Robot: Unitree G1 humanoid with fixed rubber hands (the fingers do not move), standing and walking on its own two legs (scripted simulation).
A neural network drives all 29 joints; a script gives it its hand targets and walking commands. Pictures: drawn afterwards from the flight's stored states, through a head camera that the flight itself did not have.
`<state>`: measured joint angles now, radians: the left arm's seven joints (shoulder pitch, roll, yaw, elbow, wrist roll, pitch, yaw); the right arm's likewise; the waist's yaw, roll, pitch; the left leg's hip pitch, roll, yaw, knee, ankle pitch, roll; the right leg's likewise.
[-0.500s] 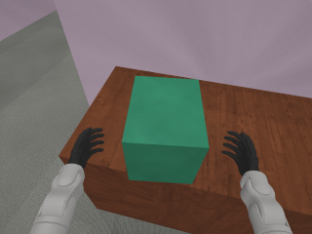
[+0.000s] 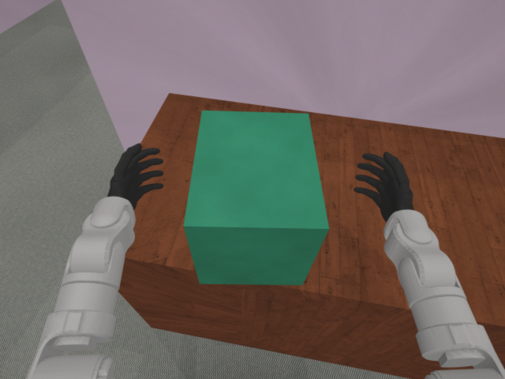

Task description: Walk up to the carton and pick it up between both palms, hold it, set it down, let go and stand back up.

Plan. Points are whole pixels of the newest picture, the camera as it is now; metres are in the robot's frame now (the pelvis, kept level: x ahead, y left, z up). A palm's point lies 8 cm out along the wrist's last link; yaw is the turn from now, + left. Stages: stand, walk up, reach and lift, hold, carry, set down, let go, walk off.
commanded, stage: reach and lift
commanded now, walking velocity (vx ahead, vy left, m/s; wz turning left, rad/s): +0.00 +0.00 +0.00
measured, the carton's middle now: (253, 199) +0.42 -0.01 -0.01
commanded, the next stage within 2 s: none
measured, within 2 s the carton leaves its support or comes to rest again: neither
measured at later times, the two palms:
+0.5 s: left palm (128, 145) +0.43 +0.19 +0.13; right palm (389, 155) +0.41 -0.22 +0.13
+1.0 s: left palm (152, 200) +0.41 +0.18 +0.01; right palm (347, 206) +0.39 -0.18 +0.01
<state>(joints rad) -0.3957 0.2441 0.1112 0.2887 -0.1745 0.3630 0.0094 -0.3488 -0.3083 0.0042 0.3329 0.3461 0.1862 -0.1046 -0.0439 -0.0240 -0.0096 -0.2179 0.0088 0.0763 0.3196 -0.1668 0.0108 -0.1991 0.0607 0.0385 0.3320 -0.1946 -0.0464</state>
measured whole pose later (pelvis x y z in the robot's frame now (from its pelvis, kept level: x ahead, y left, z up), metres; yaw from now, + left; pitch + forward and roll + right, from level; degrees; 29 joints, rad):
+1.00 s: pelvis -0.02 +0.01 -0.02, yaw +2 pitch +21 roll -2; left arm -0.81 0.18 0.05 1.23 -0.15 -0.28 0.08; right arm -0.74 -0.18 -0.06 1.10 0.19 -0.23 -0.08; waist -0.05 0.06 -0.22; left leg -0.73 0.02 0.00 0.59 -0.23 0.01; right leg -0.66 0.07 -0.03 0.52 -0.22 -0.04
